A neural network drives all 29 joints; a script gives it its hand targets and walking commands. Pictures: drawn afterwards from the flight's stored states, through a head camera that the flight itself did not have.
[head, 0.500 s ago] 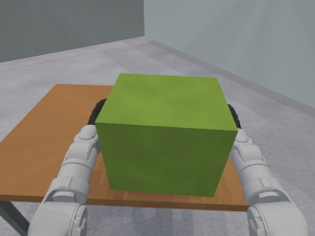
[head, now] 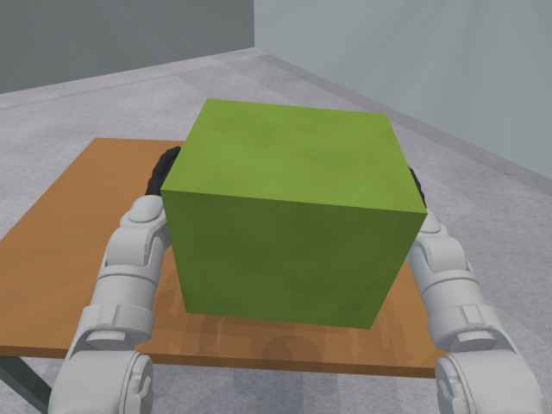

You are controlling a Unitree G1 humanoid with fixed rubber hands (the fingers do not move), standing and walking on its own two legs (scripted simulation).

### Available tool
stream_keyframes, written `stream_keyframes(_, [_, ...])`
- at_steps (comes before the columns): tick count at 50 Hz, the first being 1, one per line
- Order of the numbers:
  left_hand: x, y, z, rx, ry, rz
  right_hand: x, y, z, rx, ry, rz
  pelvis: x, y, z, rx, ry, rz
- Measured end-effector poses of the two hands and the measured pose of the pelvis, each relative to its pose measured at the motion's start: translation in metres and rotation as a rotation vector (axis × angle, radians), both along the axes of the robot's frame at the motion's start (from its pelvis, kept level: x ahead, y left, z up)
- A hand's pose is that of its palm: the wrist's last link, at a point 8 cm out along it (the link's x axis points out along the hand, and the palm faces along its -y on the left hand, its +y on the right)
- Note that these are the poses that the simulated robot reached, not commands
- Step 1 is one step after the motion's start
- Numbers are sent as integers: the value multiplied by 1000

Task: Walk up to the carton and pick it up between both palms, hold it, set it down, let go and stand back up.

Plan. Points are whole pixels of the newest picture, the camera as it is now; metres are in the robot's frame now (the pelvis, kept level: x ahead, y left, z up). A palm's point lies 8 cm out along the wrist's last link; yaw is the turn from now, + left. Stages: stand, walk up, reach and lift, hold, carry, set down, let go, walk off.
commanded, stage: reach and lift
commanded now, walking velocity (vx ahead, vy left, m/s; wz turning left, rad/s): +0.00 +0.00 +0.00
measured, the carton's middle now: (287, 212) +0.38 -0.01 +0.14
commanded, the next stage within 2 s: hold in 0.48 s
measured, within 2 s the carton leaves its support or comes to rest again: neither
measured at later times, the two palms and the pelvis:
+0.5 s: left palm (151, 202) +0.36 +0.17 +0.18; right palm (413, 215) +0.35 -0.19 +0.16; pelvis -0.01 +0.00 +0.00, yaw +0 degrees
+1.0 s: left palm (149, 201) +0.35 +0.18 +0.18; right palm (413, 212) +0.35 -0.19 +0.17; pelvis -0.02 +0.00 +0.00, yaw +0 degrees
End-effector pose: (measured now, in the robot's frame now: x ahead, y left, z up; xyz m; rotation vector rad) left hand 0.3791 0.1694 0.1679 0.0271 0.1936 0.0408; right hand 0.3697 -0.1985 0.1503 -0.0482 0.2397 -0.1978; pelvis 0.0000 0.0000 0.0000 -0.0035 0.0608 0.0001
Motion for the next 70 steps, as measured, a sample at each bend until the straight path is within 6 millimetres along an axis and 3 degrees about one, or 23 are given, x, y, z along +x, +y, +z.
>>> stream_keyframes(28, [-25, 6, 13, 16, 6, 5, -21, 5, 12, 5, 4, 10, -16, 2, 0, -3, -38, 0])
stream_keyframes(70, [-31, 7, 20, 16, 18, 19, -24, 7, 20, 5, 14, 20, -18, 2, 0, -3, -41, 1])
